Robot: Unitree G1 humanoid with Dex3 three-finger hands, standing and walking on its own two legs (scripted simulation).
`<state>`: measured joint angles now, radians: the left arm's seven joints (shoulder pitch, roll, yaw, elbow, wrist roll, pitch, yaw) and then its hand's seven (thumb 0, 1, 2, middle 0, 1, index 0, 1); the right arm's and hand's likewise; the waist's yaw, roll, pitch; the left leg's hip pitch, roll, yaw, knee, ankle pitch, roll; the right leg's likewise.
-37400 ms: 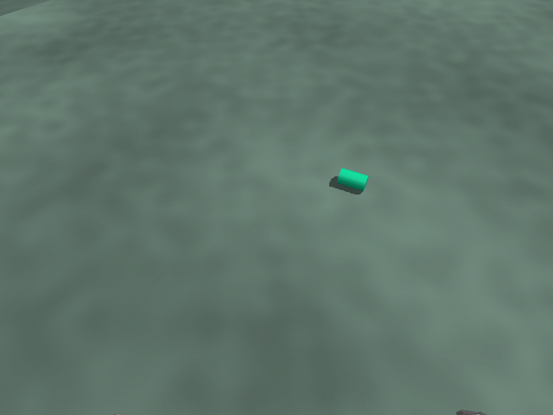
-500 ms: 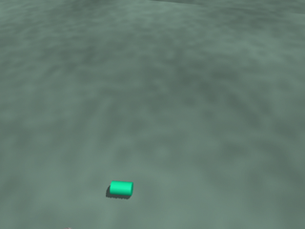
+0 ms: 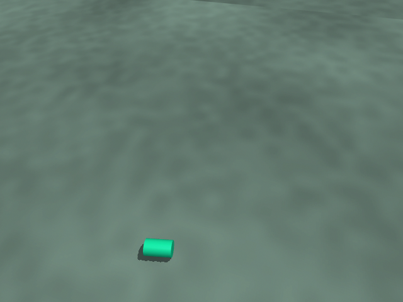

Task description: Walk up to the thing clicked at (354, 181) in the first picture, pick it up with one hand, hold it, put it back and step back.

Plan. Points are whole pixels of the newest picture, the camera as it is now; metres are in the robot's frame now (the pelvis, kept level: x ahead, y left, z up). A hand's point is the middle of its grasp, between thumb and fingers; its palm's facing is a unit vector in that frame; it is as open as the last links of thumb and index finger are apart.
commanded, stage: stand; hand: left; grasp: from above
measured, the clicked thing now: (159, 247) +0.44 +0.25 -0.74
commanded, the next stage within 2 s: step back in 0.02 s
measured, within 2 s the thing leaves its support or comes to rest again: neither
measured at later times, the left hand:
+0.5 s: hand out of the picture +0.06 +0.33 -0.18, palm faces -0.02 -0.93 -0.37, open 7.4 cm
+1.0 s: hand out of the picture -0.11 +0.31 -0.15, palm faces -0.05 -0.91 -0.41, open 7.4 cm
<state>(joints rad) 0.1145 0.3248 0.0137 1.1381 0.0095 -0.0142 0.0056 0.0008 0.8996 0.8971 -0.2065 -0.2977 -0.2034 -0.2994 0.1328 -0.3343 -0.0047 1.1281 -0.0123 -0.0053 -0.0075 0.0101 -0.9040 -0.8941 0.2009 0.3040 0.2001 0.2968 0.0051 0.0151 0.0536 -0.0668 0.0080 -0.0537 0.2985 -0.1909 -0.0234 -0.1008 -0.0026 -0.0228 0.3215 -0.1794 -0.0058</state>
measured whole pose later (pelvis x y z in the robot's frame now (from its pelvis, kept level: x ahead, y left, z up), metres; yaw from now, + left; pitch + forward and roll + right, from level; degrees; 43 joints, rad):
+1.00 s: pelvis -0.21 +0.05 -0.02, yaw -4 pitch -2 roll +2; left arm 0.19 0.34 0.07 0.84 0.04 0.05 0.00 0.00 0.90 0.90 -0.21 -0.30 -0.21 -0.30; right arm 0.18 -0.42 -0.05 0.88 0.00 0.04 -0.02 0.01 -0.90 -0.89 0.20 0.30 0.20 0.30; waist 0.02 0.02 0.14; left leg -0.44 -0.12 -0.12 1.09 -0.48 -0.02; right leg -0.27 -0.02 0.03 0.59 -0.28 -0.02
